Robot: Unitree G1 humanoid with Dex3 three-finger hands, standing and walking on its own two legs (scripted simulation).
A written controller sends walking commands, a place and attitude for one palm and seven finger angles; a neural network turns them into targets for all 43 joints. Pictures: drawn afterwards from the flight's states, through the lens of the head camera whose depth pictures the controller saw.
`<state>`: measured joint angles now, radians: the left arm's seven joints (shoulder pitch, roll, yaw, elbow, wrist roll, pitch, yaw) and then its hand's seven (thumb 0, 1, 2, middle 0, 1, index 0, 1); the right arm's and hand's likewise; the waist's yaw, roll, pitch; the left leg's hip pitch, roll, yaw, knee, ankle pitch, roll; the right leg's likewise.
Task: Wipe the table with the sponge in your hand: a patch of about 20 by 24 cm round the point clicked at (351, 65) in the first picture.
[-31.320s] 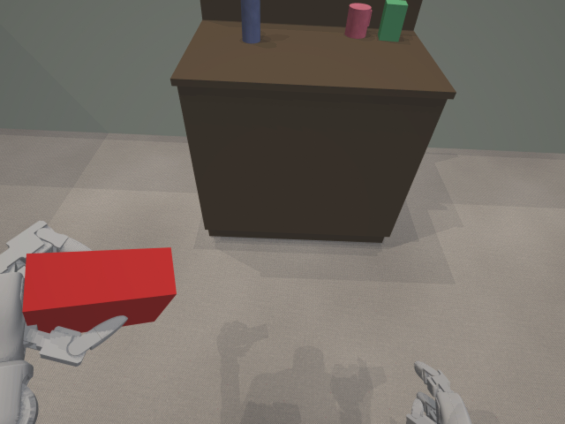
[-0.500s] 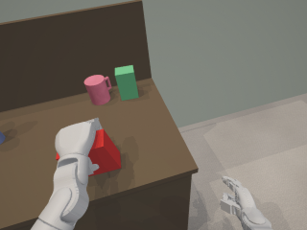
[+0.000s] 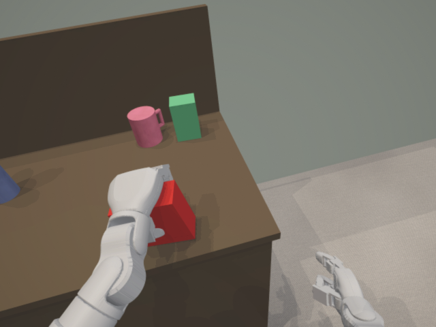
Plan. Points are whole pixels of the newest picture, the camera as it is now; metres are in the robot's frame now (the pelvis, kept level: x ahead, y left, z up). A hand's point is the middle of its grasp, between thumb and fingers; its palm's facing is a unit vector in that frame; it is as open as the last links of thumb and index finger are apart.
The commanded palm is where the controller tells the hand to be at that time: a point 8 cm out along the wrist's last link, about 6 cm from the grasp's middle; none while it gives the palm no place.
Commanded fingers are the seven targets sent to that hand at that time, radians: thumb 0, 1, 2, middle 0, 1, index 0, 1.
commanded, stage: slide across to the third lane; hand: left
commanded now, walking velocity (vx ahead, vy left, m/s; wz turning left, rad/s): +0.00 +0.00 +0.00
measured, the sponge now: (160, 221) +0.29 +0.17 +0.06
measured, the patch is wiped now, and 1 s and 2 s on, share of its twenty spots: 0.60 0.75 0.85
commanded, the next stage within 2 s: wipe forward along the third lane in 0.22 s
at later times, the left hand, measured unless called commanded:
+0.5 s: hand (176, 193) +0.32 +0.13 +0.12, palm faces +0.12 -0.21 -0.97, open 9.7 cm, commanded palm +0.29 +0.14 +0.16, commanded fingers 0.00 0.10 1.30 -1.20 -1.60 -1.20 -1.60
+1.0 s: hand (174, 174) +0.38 +0.15 +0.11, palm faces +0.03 -0.07 -1.00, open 9.7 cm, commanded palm +0.35 +0.16 +0.15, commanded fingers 0.00 0.10 1.30 -1.20 -1.60 -1.20 -1.60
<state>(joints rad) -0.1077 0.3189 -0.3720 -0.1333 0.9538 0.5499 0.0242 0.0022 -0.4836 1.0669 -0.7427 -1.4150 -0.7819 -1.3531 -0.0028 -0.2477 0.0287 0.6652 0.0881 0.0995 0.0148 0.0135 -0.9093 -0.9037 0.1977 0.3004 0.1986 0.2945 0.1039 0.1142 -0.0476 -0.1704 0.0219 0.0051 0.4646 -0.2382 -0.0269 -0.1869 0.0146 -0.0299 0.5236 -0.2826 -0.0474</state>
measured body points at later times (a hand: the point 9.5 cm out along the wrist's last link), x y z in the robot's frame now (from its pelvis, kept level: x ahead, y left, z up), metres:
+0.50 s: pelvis +0.00 -0.01 +0.00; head -0.03 -0.06 +0.45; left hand +0.31 +0.14 +0.17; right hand +0.24 -0.21 -0.09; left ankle +0.01 +0.14 -0.74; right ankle +0.00 -0.09 -0.74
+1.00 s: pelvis +0.01 -0.01 +0.00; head -0.02 -0.06 +0.45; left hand +0.37 +0.15 +0.16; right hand +0.21 -0.24 -0.11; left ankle +0.01 +0.14 -0.74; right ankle +0.00 -0.09 -0.74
